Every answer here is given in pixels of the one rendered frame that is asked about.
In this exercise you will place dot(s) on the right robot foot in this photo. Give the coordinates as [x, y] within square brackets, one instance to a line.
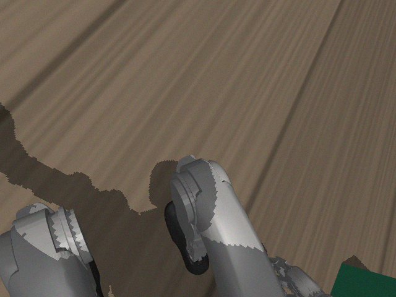
[178, 237]

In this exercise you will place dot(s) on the left robot foot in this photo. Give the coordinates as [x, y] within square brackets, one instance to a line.
[96, 276]

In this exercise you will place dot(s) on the right robot hand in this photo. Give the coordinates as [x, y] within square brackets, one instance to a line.
[295, 279]

